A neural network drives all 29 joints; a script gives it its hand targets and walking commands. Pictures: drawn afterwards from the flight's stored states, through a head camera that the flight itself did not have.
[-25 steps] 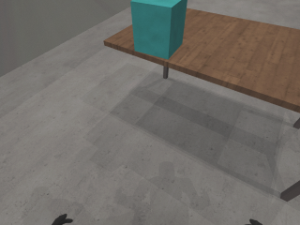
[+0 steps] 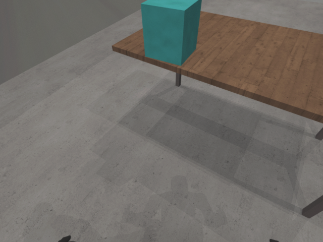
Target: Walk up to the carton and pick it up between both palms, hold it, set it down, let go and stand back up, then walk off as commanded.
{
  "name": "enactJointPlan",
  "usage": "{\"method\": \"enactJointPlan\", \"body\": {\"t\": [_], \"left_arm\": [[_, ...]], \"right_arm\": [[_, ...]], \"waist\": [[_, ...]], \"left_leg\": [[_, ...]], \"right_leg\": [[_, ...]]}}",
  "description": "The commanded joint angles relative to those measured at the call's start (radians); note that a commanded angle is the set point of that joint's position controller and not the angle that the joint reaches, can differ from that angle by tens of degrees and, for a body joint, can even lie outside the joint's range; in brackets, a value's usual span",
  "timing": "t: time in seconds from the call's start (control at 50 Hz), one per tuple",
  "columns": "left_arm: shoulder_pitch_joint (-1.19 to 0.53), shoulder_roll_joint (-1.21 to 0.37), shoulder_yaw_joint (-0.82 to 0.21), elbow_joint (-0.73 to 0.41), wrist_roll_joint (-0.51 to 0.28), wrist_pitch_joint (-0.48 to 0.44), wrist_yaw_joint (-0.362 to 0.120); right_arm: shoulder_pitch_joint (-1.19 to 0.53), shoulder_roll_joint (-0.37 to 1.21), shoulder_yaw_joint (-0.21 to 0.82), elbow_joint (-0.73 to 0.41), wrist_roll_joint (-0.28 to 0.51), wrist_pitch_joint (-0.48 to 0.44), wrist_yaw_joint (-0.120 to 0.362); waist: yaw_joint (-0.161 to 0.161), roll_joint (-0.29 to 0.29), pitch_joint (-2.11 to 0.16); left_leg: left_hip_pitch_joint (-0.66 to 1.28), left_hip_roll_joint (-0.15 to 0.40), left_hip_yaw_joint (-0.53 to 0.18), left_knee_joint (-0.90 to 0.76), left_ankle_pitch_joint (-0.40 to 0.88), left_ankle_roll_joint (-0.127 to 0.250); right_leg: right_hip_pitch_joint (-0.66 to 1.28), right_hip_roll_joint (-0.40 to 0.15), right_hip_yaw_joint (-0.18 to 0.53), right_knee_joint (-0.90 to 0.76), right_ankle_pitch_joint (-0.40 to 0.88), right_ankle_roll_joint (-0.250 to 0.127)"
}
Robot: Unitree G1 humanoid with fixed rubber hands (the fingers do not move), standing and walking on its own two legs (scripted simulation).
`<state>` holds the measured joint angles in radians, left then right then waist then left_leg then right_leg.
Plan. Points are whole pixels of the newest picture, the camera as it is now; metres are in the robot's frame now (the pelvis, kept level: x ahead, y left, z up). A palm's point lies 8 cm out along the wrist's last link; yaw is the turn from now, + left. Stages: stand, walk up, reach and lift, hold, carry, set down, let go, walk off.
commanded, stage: stand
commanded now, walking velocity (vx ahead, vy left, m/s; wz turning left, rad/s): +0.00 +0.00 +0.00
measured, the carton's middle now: (171, 28) +1.06 -0.05 +0.08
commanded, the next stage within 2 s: walk up in 0.26 s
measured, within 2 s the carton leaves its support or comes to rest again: neither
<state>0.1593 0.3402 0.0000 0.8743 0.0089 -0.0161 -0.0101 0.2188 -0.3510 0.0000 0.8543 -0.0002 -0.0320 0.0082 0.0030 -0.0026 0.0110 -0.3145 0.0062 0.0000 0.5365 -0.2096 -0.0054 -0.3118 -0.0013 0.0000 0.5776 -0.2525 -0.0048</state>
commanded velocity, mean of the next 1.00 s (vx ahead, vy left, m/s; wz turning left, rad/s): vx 0.00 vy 0.00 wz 0.00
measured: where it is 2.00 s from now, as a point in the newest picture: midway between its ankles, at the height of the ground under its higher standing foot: (139, 225)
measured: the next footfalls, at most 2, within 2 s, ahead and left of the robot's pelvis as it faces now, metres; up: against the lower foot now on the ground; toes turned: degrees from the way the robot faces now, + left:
left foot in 0.78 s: +0.14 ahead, +0.17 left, +0.00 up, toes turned -3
right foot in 1.34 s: +0.27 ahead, -0.02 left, +0.00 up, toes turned -15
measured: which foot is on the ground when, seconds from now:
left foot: down 0.00-0.50, up 0.52-0.76, down 0.78-1.00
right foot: down 0.00-0.78, up 0.80-1.00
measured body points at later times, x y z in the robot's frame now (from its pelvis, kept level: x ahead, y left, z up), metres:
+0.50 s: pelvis +0.00 +0.00 +0.00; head -0.01 +0.00 +0.45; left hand +0.11 +0.29 -0.11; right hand +0.10 -0.30 -0.11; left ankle +0.05 +0.13 -0.73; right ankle +0.03 -0.11 -0.73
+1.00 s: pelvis +0.09 +0.12 +0.02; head +0.08 +0.16 +0.47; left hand +0.17 +0.44 -0.11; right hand +0.13 -0.22 -0.05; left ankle +0.10 +0.18 -0.73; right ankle +0.06 -0.08 -0.65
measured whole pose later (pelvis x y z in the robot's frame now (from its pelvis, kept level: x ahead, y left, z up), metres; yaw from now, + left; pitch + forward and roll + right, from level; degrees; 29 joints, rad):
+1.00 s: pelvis +0.09 +0.12 +0.02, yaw -6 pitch -2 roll -5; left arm 0.37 0.47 0.00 0.89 -0.01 -0.04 -0.02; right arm 0.24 -0.43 0.00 0.89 0.00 -0.04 0.07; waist -0.03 0.00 0.00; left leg -0.16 0.03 0.05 0.39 -0.22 0.03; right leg -0.43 0.00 0.07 0.97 -0.26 -0.03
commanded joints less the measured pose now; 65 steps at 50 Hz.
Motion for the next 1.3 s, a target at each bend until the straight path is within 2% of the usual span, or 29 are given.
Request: {"method": "enactJointPlan", "body": {"t": [0.0, 0.08, 0.12, 0.36, 0.42, 0.44, 0.46, 0.5, 0.52, 0.58, 0.62, 0.66, 0.7, 0.72, 0.74, 0.76, 0.78, 0.8, 0.84, 0.88, 0.94, 1.0, 1.06, 1.12, 1.14, 1.18, 1.22, 1.24, 1.28], "left_arm": [[-0.039, 0.180, 0.037, 0.029, -0.011, -0.036, 0.007], [-0.033, 0.201, 0.042, 0.031, -0.009, -0.041, 0.004], [-0.054, 0.214, 0.044, 0.023, 0.002, -0.033, 0.010], [-0.057, 0.232, 0.050, 0.029, 0.002, -0.037, 0.005], [-0.053, 0.213, 0.043, 0.033, -0.002, -0.041, 0.004], [0.113, 0.332, 0.092, -0.011, 0.004, -0.047, -0.002], [0.153, 0.363, 0.106, -0.005, 0.014, -0.051, 0.003], [0.168, 0.402, 0.128, -0.010, 0.027, -0.052, 0.010], [0.169, 0.399, 0.133, -0.030, 0.022, -0.059, 0.018], [0.211, 0.388, 0.135, -0.028, 0.023, -0.082, 0.026], [0.239, 0.385, 0.133, -0.049, 0.014, -0.080, 0.024], [0.268, 0.377, 0.127, -0.063, 0.010, -0.072, 0.020], [0.175, 0.421, 0.127, -0.085, 0.013, -0.062, 0.019], [0.093, 0.414, 0.121, -0.101, -0.001, -0.057, 0.020], [0.027, 0.359, 0.103, -0.119, 0.002, -0.051, 0.010], [0.074, 0.238, 0.076, -0.128, -0.008, -0.058, 0.014], [0.138, 0.180, 0.046, -0.121, -0.007, -0.059, 0.022], [0.210, 0.284, 0.075, -0.101, -0.014, -0.051, 0.027], [0.211, 0.335, 0.083, -0.046, -0.022, -0.029, 0.012], [0.288, 0.325, 0.094, -0.013, -0.031, -0.022, -0.005], [0.313, 0.286, 0.090, 0.019, -0.030, -0.010, -0.015], [0.186, 0.253, 0.081, -0.033, -0.029, -0.015, -0.014], [0.173, 0.278, 0.084, -0.030, -0.028, -0.017, -0.007], [0.127, 0.267, 0.074, -0.046, -0.031, -0.014, 0.004], [0.100, 0.262, 0.062, -0.079, -0.031, -0.019, 0.004], [0.057, 0.255, 0.058, -0.100, -0.028, -0.024, 0.003], [0.061, 0.244, 0.053, -0.090, -0.031, -0.032, 0.011], [0.062, 0.248, 0.056, -0.085, -0.022, -0.040, 0.016], [0.181, 0.259, 0.074, -0.053, -0.026, -0.040, 0.027]], "right_arm": [[-0.091, -0.216, -0.044, 0.018, -0.015, -0.036, -0.004], [-0.089, -0.229, -0.045, 0.033, -0.022, -0.036, -0.004], [-0.059, -0.212, -0.044, 0.029, -0.011, -0.028, -0.006], [-0.034, -0.211, -0.050, 0.067, -0.019, -0.021, 0.008], [-0.068, -0.196, -0.042, 0.046, -0.020, -0.033, 0.003], [-0.097, -0.347, -0.110, -0.046, -0.067, -0.033, 0.033], [-0.092, -0.309, -0.116, -0.062, -0.080, -0.021, 0.045], [-0.112, -0.261, -0.118, -0.078, -0.086, -0.007, 0.059], [-0.106, -0.267, -0.118, -0.071, -0.082, -0.011, 0.062], [-0.120, -0.240, -0.106, -0.086, -0.073, -0.021, 0.070], [-0.169, -0.253, -0.105, -0.107, -0.067, -0.025, 0.074], [-0.208, -0.285, -0.117, -0.112, -0.072, -0.020, 0.072], [-0.135, -0.269, -0.117, -0.106, -0.055, -0.022, 0.078], [-0.011, -0.297, -0.123, -0.079, -0.054, -0.029, 0.073], [0.104, -0.293, -0.135, -0.016, -0.048, -0.033, 0.066], [0.210, -0.346, -0.157, 0.012, -0.064, -0.040, 0.047], [0.189, -0.393, -0.167, 0.010, -0.071, -0.039, 0.037], [0.073, -0.423, -0.159, -0.046, -0.056, -0.033, 0.032], [-0.035, -0.412, -0.147, -0.058, -0.039, -0.034, 0.028], [-0.071, -0.327, -0.130, -0.068, -0.044, -0.035, 0.033], [-0.011, -0.280, -0.120, -0.051, -0.039, -0.037, 0.034], [0.063, -0.272, -0.118, -0.033, -0.040, -0.031, 0.036], [0.076, -0.297, -0.110, -0.048, -0.028, -0.026, 0.031], [0.077, -0.308, -0.121, -0.055, -0.031, -0.012, 0.026], [0.074, -0.288, -0.121, -0.053, -0.034, -0.009, 0.026], [0.082, -0.307, -0.117, -0.057, -0.034, -0.002, 0.032], [0.079, -0.291, -0.124, -0.064, -0.047, 0.010, 0.032], [0.090, -0.268, -0.122, -0.060, -0.042, 0.013, 0.030], [0.036, -0.286, -0.131, -0.091, -0.038, 0.019, 0.031]], "waist": [[0.028, -0.086, -0.102], [0.027, -0.050, -0.137], [-0.019, -0.089, -0.112], [-0.012, -0.123, -0.071], [-0.004, -0.088, -0.084], [0.012, 0.023, -0.113], [0.012, -0.047, -0.053], [0.028, -0.191, 0.096], [0.021, -0.094, 0.085], [0.036, -0.093, 0.001], [0.047, -0.157, 0.011], [0.062, -0.113, -0.025], [0.000, -0.151, 0.002], [-0.087, -0.118, 0.024], [-0.144, -0.073, -0.013], [-0.194, 0.204, -0.054], [-0.159, 0.333, -0.053], [-0.112, 0.225, -0.069], [-0.046, 0.115, 0.046], [0.008, 0.111, 0.091], [-0.021, 0.099, 0.070], [-0.064, 0.132, 0.104], [-0.068, 0.115, 0.100], [-0.084, 0.088, 0.085], [-0.085, 0.054, 0.124], [-0.104, 0.051, 0.102], [-0.098, 0.089, 0.023], [-0.093, 0.019, 0.036], [-0.036, 0.093, -0.059]], "left_leg": [[0.090, 0.133, -0.137, -0.142, 0.063, 0.069], [0.133, 0.119, -0.109, -0.146, 0.106, 0.050], [0.142, 0.109, -0.099, -0.138, 0.090, 0.035], [0.110, 0.087, -0.096, -0.153, -0.055, 0.049], [0.112, 0.101, -0.106, -0.157, 0.026, 0.047], [0.102, 0.061, -0.051, 0.002, -0.405, 0.061], [-0.040, 0.044, -0.037, 0.084, -0.513, 0.073], [-0.291, -0.013, -0.062, 0.304, -0.371, 0.034], [-0.340, 0.007, -0.078, 0.328, -0.318, 0.028], [-0.414, 0.044, -0.063, 0.294, -0.202, 0.003], [-0.441, 0.017, -0.062, 0.264, -0.248, -0.003], [-0.282, 0.031, -0.069, 0.225, -0.235, -0.003], [-0.147, 0.039, -0.079, 0.089, -0.280, 0.031], [0.059, 0.074, -0.109, 0.025, -0.197, 0.064], [0.326, 0.004, -0.024, -0.121, -0.158, 0.072], [0.567, 0.156, -0.230, -0.271, -0.267, 0.070], [0.500, 0.335, -0.492, -0.347, -0.434, 0.052], [0.388, 0.411, -0.555, -0.412, -0.558, 0.075], [0.175, 0.372, -0.490, -0.459, -0.693, 0.033], [0.078, 0.230, -0.224, -0.444, -0.484, -0.019], [0.158, 0.158, -0.064, -0.394, -0.227, -0.048], [0.298, 0.156, -0.050, -0.371, -0.141, -0.014], [0.395, 0.196, -0.039, -0.337, 0.122, -0.088], [0.457, 0.222, -0.032, -0.293, 0.237, -0.057], [0.445, 0.234, -0.021, -0.293, 0.204, 0.023], [0.486, 0.225, -0.002, -0.234, 0.288, 0.054], [0.574, 0.199, 0.047, -0.146, 0.452, 0.026], [0.511, 0.187, 0.057, -0.124, 0.482, 0.035], [0.459, 0.187, 0.106, 0.029, 0.578, 0.026]], "right_leg": [[0.139, -0.118, 0.104, -0.188, 0.066, -0.035], [0.148, -0.129, 0.109, -0.186, 0.093, -0.036], [0.099, -0.120, 0.102, -0.199, 0.091, -0.032], [0.053, -0.124, 0.133, -0.279, -0.125, -0.035], [0.090, -0.118, 0.116, -0.242, -0.032, -0.020], [0.013, -0.116, 0.261, -0.223, -0.404, -0.082], [0.013, -0.169, 0.361, -0.272, -0.581, -0.110], [0.050, -0.312, 0.630, -0.422, -0.734, -0.204], [0.130, -0.330, 0.652, -0.423, -0.655, -0.221], [0.353, -0.275, 0.497, -0.364, -0.325, -0.206], [0.404, -0.247, 0.476, -0.310, -0.184, -0.216], [0.289, -0.247, 0.499, -0.302, -0.157, -0.217], [0.102, -0.252, 0.433, -0.275, -0.257, -0.208], [-0.127, -0.238, 0.390, -0.188, -0.275, -0.176], [-0.289, -0.111, 0.230, -0.066, -0.281, -0.129], [-0.516, 0.029, 0.108, 0.210, -0.283, -0.062], [-0.595, 0.085, 0.033, 0.444, -0.326, -0.034], [-0.546, 0.041, 0.076, 0.516, -0.244, -0.026], [-0.444, -0.030, 0.095, 0.562, -0.109, -0.042], [-0.306, -0.045, 0.077, 0.523, -0.019, -0.015], [-0.257, -0.043, 0.032, 0.476, 0.099, -0.005], [-0.346, -0.021, 0.013, 0.370, 0.100, -0.003], [-0.354, -0.032, 0.010, 0.348, 0.069, -0.002], [-0.353, -0.026, 0.008, 0.253, 0.031, 0.007], [-0.373, -0.054, -0.026, 0.168, 0.010, 0.007], [-0.356, -0.062, -0.037, 0.072, -0.018, 0.004], [-0.295, -0.015, -0.110, -0.013, -0.010, -0.013], [-0.233, -0.005, -0.123, -0.067, 0.034, -0.017], [-0.022, 0.020, -0.124, -0.123, 0.016, -0.035]]}}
